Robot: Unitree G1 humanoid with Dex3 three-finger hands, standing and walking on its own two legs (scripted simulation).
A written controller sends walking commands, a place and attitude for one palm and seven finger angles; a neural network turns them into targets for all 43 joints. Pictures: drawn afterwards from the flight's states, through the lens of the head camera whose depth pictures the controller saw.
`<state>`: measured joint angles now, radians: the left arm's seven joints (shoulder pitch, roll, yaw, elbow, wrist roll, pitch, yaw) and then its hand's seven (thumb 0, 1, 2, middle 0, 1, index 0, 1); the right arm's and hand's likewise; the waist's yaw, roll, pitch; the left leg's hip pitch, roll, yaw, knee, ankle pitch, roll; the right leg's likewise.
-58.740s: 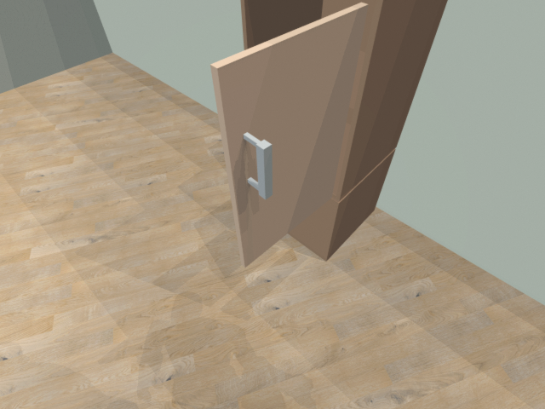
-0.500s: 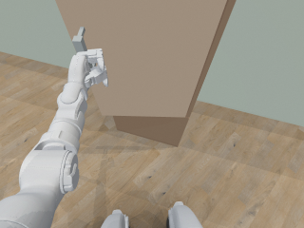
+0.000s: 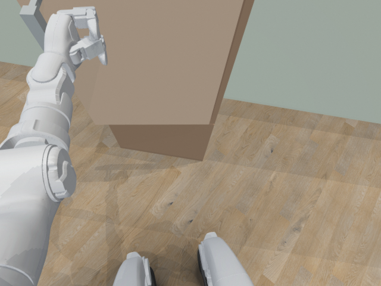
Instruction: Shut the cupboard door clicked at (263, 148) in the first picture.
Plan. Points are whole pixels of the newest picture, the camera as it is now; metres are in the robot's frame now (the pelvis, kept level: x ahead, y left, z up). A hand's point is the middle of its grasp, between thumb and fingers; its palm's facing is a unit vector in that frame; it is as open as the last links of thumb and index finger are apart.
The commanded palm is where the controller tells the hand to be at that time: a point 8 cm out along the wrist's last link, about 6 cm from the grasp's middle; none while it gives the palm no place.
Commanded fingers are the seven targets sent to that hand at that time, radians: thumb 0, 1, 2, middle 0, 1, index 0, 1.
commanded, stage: push the door shut along its arc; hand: left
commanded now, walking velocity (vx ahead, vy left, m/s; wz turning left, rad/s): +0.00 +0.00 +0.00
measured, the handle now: (52, 37) +0.59 +0.16 +0.12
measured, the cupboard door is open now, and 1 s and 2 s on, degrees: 11 0 0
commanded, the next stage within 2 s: pull the fist back off the door in 0.66 s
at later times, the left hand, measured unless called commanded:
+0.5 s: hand (110, 32) +0.58 +0.06 +0.13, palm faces -0.34 -0.94 -0.02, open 3.4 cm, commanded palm +0.60 +0.09 +0.12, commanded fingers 0.00 0.90 0.90 -1.30 -1.50 -1.30 -1.50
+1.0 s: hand (121, 21) +0.61 +0.04 +0.12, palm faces +0.12 -0.99 -0.03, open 2.9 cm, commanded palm +0.59 +0.06 +0.12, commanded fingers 0.00 0.90 0.90 -1.30 -1.50 -1.30 -1.50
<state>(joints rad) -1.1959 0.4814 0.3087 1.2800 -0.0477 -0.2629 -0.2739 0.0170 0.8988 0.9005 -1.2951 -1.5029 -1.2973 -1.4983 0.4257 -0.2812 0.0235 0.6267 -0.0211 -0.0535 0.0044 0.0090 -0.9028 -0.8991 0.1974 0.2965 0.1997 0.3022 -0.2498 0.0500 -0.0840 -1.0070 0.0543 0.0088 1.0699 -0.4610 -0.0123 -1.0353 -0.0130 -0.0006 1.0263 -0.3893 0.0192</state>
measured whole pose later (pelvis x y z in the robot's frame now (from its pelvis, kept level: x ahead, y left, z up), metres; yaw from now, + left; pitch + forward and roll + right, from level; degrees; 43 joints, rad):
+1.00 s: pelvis -0.01 +0.00 -0.02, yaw +1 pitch +29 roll -3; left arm -1.50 0.38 0.33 1.43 0.16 -0.22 0.32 0.00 0.78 0.95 -1.29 -1.50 -1.30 -1.50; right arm 0.47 -0.23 0.03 0.67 -0.15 -0.08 0.11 0.01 -0.90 -0.90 0.20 0.30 0.20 0.30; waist -0.33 0.07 -0.13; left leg -1.22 0.05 -0.04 1.18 -0.48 -0.02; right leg -1.22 -0.02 -0.04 1.11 -0.40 0.02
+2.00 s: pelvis +0.03 -0.01 +0.04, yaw -1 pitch +13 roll +1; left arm -0.66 0.10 0.18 0.82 -0.04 -0.33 0.17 0.02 0.90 0.90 -1.30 -1.50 -1.30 -1.50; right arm 0.38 -0.22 -0.02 0.60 -0.03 0.03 0.05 0.01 -0.90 -0.90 0.20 0.30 0.20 0.30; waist -0.09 0.05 -0.11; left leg -0.62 0.05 0.04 0.81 -0.41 -0.02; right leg -0.68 -0.01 0.02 0.82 -0.37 0.01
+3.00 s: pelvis +0.04 +0.01 +0.08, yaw +2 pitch -5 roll +0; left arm 0.45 0.34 0.36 -0.34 -0.05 -0.07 0.10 0.02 0.89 0.90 -0.39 -0.50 -0.39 -0.50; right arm 0.22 -0.22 0.02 0.63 0.00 -0.09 -0.08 0.02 -0.90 -0.90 0.20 0.30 0.20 0.30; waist 0.07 0.07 0.00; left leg -0.07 0.02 0.02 0.42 -0.27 -0.01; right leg -0.10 -0.04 -0.02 0.41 -0.22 0.03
